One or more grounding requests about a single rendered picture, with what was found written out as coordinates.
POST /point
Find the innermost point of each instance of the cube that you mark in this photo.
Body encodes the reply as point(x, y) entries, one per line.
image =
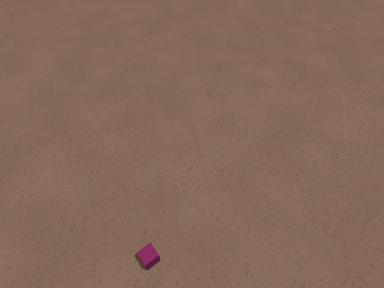
point(148, 256)

